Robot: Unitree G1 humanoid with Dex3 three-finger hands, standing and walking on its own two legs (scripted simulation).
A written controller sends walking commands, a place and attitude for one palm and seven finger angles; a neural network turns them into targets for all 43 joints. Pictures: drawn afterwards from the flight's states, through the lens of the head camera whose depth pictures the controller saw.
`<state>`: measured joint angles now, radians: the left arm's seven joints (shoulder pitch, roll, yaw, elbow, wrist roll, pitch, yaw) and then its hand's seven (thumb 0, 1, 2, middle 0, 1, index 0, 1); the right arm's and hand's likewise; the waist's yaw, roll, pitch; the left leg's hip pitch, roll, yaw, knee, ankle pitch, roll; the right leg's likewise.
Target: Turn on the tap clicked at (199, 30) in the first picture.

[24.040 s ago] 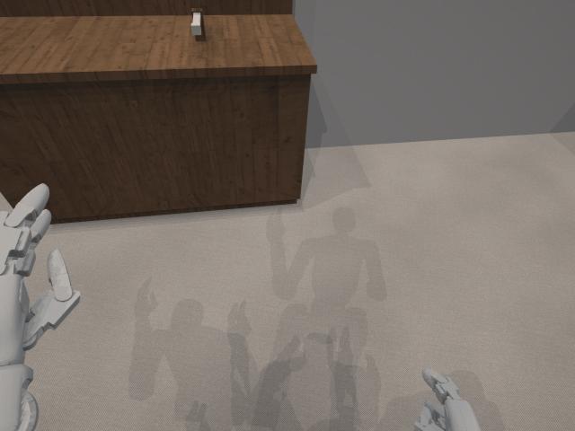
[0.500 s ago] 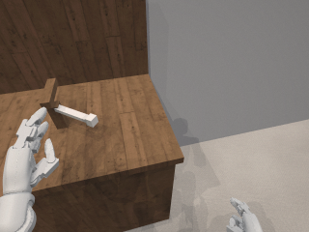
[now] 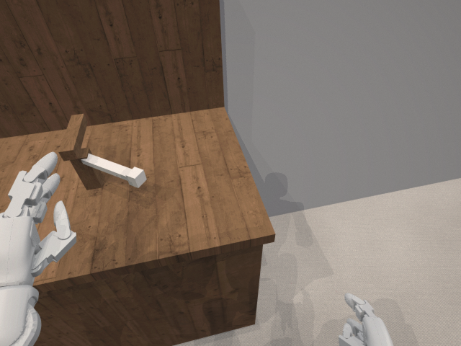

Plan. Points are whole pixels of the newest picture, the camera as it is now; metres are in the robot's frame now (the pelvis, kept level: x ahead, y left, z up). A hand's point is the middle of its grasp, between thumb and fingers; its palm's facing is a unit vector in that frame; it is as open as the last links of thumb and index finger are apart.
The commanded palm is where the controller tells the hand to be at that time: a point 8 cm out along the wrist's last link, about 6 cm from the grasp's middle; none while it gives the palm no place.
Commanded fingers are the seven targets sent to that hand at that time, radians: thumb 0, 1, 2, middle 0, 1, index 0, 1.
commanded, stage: step back with the hand held close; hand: left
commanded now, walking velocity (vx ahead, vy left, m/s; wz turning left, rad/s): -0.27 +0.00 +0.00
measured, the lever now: (136, 177) +0.40 +0.25 +0.07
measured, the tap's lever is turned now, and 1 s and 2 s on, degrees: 51 51 51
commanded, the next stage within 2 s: stop stepping back and stand still in 0.98 s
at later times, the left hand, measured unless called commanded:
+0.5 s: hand (21, 285) +0.13 +0.27 +0.16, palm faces +0.37 -0.82 -0.43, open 7.4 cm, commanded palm +0.09 +0.31 +0.18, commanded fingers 0.00 0.90 0.90 -0.20 -0.30 -0.20 -0.30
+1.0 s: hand out of the picture +0.04 +0.30 +0.15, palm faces +0.46 -0.82 -0.34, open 7.5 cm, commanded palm -0.03 +0.33 +0.18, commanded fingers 0.00 0.90 0.90 -0.20 -0.30 -0.20 -0.30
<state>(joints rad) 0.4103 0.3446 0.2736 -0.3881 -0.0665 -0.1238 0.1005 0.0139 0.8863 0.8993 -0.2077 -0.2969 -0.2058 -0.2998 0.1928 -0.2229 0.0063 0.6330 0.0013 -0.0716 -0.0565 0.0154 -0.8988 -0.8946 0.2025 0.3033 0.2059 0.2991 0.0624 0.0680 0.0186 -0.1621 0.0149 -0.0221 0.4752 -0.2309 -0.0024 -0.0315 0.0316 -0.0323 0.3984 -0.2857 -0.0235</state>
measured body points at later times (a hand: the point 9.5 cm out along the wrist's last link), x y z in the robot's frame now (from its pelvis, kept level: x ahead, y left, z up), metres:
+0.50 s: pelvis -0.07 +0.03 -0.01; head -0.06 +0.02 +0.44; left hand +0.11 +0.31 +0.18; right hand +0.12 -0.21 -0.09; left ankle +0.02 +0.12 -0.74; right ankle -0.04 -0.10 -0.74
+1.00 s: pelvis -0.17 +0.04 -0.02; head -0.15 +0.06 +0.42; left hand +0.01 +0.34 +0.17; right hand +0.02 -0.19 -0.10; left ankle -0.11 +0.16 -0.74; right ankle -0.06 -0.09 -0.72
